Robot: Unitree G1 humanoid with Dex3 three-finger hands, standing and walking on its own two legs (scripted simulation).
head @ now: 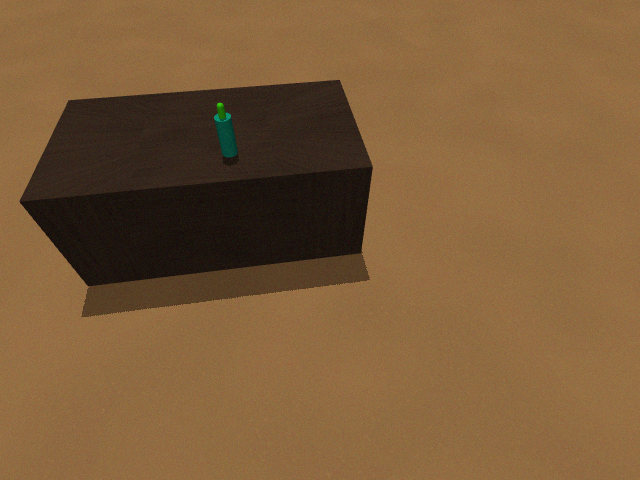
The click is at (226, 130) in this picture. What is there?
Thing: necked bottle
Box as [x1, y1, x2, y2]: [214, 103, 237, 157]
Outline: 218,103 218,113 214,116 222,154 224,156 229,157 237,153 230,115 224,111 223,105 221,103
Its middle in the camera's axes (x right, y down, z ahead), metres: -0.30 -0.36 +1.23
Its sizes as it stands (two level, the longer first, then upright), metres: 0.052 0.052 0.181
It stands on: a support 0.45 m high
